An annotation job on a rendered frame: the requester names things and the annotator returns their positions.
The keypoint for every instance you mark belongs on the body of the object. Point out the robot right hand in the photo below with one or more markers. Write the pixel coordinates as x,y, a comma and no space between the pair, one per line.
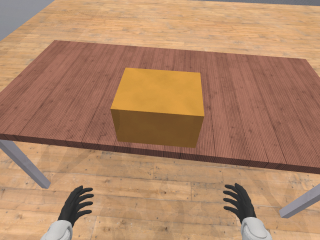
243,204

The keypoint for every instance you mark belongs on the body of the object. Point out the left robot forearm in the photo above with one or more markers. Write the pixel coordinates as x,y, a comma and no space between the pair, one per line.
59,230

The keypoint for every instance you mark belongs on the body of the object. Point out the carton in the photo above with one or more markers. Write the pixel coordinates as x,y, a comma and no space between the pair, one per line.
158,107

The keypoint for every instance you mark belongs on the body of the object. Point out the robot left hand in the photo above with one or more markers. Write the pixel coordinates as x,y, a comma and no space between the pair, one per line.
69,212

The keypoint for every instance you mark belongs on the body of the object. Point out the right robot forearm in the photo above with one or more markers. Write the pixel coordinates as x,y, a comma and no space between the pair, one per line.
253,229

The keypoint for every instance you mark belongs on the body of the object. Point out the table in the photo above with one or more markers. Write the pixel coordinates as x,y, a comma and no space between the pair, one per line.
259,111

